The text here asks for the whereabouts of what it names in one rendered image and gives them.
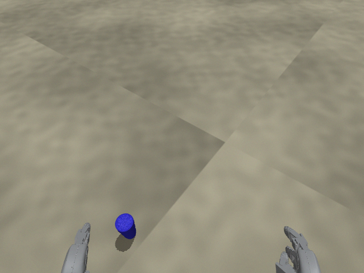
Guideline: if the right robot hand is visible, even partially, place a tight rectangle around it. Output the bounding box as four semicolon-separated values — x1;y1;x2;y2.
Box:
275;226;321;273

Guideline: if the cup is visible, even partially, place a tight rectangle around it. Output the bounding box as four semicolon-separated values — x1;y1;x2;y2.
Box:
115;213;136;239

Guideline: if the left robot hand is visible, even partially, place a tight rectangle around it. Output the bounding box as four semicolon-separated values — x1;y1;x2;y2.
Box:
61;222;90;273

